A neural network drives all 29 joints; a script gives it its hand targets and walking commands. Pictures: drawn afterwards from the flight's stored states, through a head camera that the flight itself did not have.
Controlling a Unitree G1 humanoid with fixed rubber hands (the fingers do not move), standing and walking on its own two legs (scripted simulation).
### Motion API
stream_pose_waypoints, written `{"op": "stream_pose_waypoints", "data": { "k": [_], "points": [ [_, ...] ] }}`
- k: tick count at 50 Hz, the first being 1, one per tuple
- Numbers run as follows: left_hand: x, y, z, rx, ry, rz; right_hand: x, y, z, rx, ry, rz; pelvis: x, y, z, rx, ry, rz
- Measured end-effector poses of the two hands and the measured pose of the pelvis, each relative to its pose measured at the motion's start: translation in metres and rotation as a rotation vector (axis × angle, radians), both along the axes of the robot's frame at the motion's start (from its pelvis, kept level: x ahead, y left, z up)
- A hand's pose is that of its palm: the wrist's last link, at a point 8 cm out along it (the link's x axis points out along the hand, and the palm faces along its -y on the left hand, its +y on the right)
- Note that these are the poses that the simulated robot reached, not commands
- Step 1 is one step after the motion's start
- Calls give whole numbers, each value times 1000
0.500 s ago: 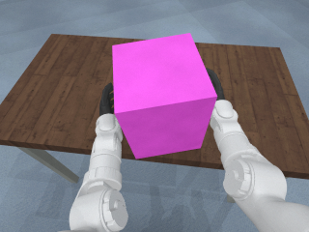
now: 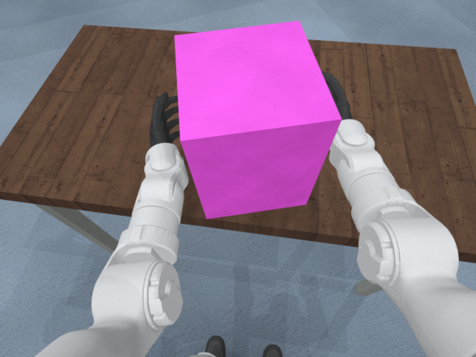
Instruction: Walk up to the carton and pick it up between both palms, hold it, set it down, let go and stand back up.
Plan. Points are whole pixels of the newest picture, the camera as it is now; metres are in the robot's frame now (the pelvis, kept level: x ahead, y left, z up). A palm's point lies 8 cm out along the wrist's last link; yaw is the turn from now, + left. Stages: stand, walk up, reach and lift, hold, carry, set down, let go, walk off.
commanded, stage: set down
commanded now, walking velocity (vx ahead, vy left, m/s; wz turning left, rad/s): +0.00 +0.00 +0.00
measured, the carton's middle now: (248, 130) +0.48 +0.06 +0.05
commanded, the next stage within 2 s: none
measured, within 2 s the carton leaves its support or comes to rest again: neither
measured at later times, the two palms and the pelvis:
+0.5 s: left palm (157, 134) +0.42 +0.20 +0.10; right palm (366, 111) +0.49 -0.12 +0.11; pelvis +0.00 +0.00 +0.00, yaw +0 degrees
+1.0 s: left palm (144, 147) +0.40 +0.22 +0.09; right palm (379, 130) +0.47 -0.15 +0.09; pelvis -0.02 +0.00 +0.00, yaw +1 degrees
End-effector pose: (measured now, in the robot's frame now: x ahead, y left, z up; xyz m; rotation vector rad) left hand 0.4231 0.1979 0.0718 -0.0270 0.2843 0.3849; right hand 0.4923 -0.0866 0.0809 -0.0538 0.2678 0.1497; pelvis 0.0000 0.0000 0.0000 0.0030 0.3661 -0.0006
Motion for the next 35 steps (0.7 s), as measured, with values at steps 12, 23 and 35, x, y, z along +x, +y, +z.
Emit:
{"op": "stream_pose_waypoints", "data": {
  "k": [12, 23, 35],
  "points": [
    [4, -7, 8, -10, -9, -26, 5, -15, 16, -7, -22, -29, 2, -1, 0, -2, -15, 5],
    [-2, -3, 25, 10, -12, -32, 0, -34, 28, -28, -18, -21, 1, -2, 3, 1, -65, -2],
    [-11, 11, 19, 19, 0, -40, -14, -48, 17, -45, 1, -11, -7, -5, -1, 3, -49, 11]
  ]
}}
